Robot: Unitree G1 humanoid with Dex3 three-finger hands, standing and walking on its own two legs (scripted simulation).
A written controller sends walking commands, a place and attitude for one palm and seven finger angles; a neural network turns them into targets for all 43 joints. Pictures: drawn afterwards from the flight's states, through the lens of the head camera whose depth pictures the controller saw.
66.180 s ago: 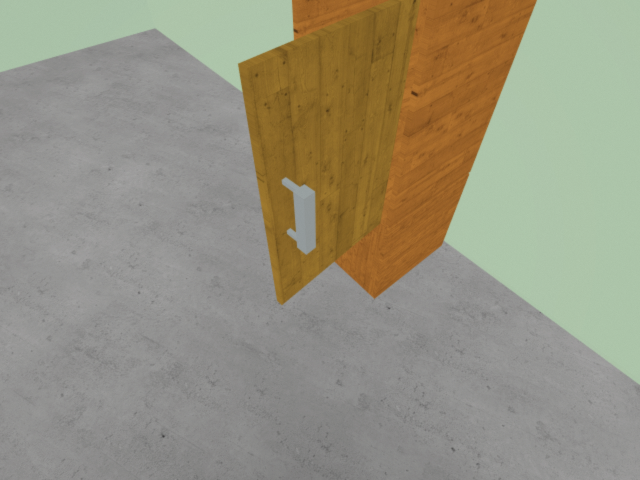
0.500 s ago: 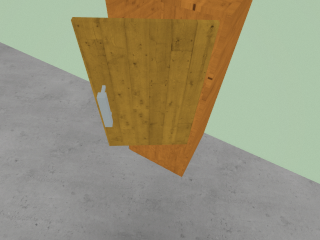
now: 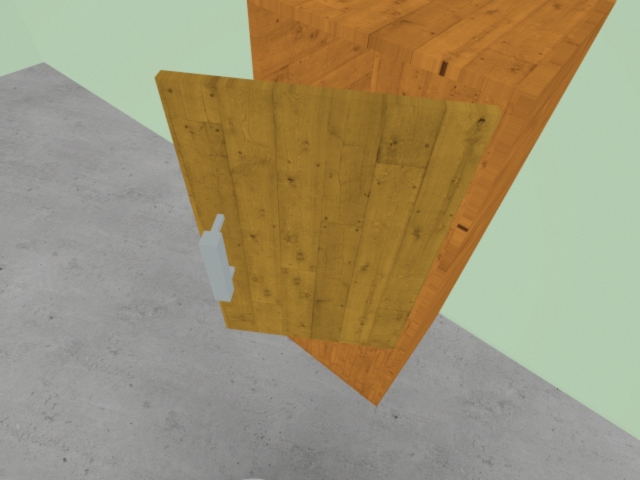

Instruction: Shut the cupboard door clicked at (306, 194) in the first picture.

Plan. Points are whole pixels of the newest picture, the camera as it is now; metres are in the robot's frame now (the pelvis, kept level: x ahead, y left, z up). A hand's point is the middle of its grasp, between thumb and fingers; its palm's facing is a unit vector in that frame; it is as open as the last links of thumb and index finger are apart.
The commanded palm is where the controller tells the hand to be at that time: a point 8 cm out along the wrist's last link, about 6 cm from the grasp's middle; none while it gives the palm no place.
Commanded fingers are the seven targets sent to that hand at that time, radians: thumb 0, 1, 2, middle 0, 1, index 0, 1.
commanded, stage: come to a stop and stand still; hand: left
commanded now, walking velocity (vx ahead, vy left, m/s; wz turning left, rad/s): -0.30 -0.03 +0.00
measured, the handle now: (221, 258) +0.43 +0.20 -0.03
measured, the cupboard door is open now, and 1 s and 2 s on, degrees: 32 32 32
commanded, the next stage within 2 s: look again from close up in 1.08 s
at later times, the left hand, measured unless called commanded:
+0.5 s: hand out of the picture +0.00 +0.14 -0.16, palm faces +0.03 -0.97 -0.23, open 7.4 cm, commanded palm none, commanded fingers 0.00 0.90 0.90 -0.20 -0.30 -0.20 -0.30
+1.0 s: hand out of the picture -0.08 +0.13 -0.16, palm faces +0.05 -0.98 -0.17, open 7.3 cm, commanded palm none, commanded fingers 0.00 0.90 0.90 -0.20 -0.30 -0.20 -0.30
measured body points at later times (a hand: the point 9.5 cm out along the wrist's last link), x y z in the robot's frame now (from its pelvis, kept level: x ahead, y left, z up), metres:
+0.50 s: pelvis -0.03 -0.04 +0.00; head +0.00 -0.06 +0.45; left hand +0.00 +0.19 -0.14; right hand +0.03 -0.28 -0.16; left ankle -0.04 +0.08 -0.69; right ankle -0.04 -0.14 -0.73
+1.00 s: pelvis -0.06 -0.04 +0.01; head -0.05 -0.03 +0.46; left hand -0.08 +0.18 -0.15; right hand -0.07 -0.24 -0.15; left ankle -0.06 +0.07 -0.73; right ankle -0.04 -0.14 -0.73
